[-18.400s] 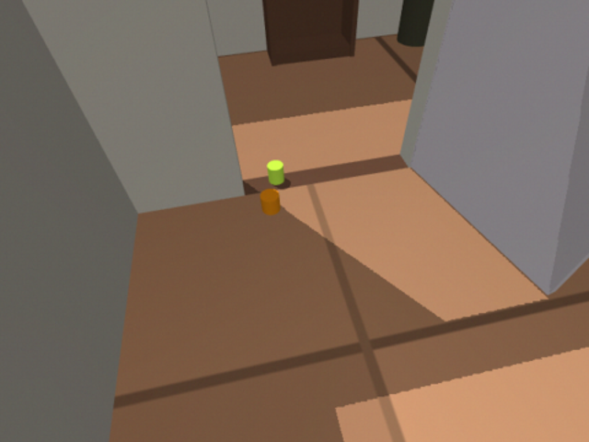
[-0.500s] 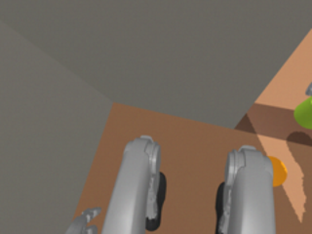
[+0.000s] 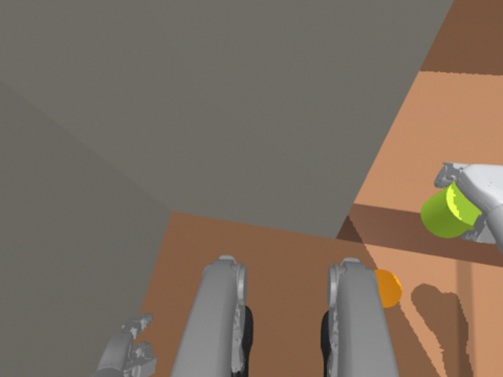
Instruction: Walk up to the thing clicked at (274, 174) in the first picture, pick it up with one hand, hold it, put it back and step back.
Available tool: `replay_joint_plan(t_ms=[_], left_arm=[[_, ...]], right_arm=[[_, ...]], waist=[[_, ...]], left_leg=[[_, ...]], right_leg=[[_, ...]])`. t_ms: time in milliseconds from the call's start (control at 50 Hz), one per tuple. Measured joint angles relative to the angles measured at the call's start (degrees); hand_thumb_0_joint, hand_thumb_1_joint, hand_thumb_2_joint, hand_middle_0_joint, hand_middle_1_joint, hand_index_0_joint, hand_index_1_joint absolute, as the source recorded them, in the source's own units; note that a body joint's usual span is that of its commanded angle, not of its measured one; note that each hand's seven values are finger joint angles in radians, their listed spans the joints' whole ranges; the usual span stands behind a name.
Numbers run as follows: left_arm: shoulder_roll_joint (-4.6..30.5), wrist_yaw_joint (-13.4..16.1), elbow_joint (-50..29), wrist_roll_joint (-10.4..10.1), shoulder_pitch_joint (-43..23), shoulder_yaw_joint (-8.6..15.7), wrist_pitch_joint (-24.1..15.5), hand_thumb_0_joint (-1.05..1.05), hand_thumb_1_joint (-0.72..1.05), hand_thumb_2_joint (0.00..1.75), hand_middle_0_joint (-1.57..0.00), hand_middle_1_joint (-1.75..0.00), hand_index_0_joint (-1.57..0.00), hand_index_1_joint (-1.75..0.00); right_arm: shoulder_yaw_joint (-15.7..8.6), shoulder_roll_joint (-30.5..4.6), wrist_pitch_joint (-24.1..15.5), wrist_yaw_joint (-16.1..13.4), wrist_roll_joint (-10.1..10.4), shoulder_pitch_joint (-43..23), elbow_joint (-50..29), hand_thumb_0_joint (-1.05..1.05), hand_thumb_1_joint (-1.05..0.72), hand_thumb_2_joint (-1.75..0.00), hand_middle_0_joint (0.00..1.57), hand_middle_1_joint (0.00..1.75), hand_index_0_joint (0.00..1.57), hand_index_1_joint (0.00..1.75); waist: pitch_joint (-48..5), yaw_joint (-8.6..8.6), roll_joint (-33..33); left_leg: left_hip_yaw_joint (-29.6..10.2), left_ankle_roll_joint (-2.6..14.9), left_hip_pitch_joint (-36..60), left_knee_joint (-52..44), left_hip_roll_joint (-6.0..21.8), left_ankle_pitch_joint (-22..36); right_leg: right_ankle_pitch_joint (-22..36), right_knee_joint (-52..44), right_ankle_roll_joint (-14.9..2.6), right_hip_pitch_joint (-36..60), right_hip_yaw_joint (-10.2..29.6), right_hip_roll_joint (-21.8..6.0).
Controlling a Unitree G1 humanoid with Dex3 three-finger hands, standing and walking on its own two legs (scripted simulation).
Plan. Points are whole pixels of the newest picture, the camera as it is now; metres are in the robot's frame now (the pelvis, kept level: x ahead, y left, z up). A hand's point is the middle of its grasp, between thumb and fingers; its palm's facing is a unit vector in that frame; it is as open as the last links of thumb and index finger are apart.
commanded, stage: lift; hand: right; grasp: from above
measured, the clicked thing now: (457, 209) +0.39 -0.31 -0.13
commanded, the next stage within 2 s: hold in 0.90 s
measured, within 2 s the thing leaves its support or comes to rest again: neither
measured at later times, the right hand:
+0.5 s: hand out of the picture +0.34 -0.26 +0.10, palm faces -0.46 +0.10 -0.88, open 10.7 cm
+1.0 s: hand out of the picture +0.37 -0.23 +0.17, palm faces -0.47 +0.11 -0.87, open 10.7 cm
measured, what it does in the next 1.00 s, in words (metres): rises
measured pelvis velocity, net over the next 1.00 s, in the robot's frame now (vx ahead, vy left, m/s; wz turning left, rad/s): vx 0.07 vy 0.01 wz -0.04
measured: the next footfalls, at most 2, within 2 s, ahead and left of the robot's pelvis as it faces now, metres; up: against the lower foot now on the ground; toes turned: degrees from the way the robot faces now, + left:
none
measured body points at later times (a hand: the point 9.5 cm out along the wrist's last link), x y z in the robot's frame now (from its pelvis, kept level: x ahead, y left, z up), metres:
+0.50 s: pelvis +0.03 +0.00 +0.18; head +0.11 -0.01 +0.62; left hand +0.15 +0.26 +0.06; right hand +0.36 -0.27 +0.15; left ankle +0.09 +0.14 -0.46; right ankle +0.08 -0.11 -0.46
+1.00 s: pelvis +0.07 +0.01 +0.25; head +0.12 +0.01 +0.70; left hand +0.17 +0.27 +0.13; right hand +0.39 -0.24 +0.22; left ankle +0.09 +0.14 -0.46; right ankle +0.08 -0.11 -0.46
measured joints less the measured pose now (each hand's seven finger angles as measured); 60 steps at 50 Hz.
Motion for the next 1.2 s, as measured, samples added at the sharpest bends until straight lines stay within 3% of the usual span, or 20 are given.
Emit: replay_joint_plan(t_ms=[180,560,800,1020,1200], left_arm=[[-1.21,2.82,1.11,-1.30,0.80,-1.01,-0.97,0.01,0.89,0.90,-0.20,-0.30,-0.20,-0.30],[-1.16,5.23,5.10,-2.20,6.94,-0.50,-4.71,0.01,0.90,0.90,-0.20,-0.30,-0.20,-0.30],[-1.33,5.23,6.46,-2.32,7.93,0.08,-4.46,0.01,0.90,0.90,-0.20,-0.30,-0.20,-0.30],[-1.24,5.26,6.25,-2.49,7.56,0.45,-4.16,0.01,0.90,0.90,-0.20,-0.30,-0.20,-0.30],[-1.09,5.14,6.09,-2.59,6.55,0.81,-3.48,0.01,0.90,0.89,-0.20,-0.30,-0.20,-0.30]], right_arm=[[4.19,3.99,2.74,0.08,1.63,7.01,-4.55,0.02,0.12,-0.72,0.60,0.78,0.55,0.78],[11.21,11.66,6.62,-6.44,0.12,7.10,7.45,0.02,0.10,-0.71,0.57,0.82,0.53,0.79],[12.79,14.66,9.66,-8.75,0.72,5.71,9.93,0.02,0.10,-0.71,0.57,0.83,0.53,0.79],[13.93,15.83,10.10,-6.68,1.30,7.22,9.86,0.02,0.10,-0.71,0.57,0.82,0.54,0.78],[14.61,15.78,9.68,-5.92,0.00,6.98,8.99,0.02,0.10,-0.71,0.57,0.82,0.54,0.78]], waist=[[0.19,-0.81,-0.16],[1.81,-0.38,-0.30],[4.42,-0.58,0.06],[5.14,-1.51,0.11],[5.52,-2.33,0.21]], left_leg=[[-0.63,0.18,16.97,-14.24,-0.14,2.80],[-2.32,0.83,46.45,-41.56,-0.59,10.24],[-3.27,1.08,58.70,-53.64,-0.58,13.89],[-3.83,1.15,67.18,-61.45,-0.27,15.74],[-3.88,1.24,72.05,-65.54,-0.07,16.49]], right_leg=[[2.46,-14.55,0.12,17.67,-1.37,-0.37],[9.61,-42.93,0.84,48.70,-4.18,-0.86],[13.43,-55.92,1.17,61.79,-5.54,-0.76],[15.53,-64.49,1.32,70.81,-6.37,-0.35],[16.58,-69.10,1.48,75.93,-6.55,-0.10]])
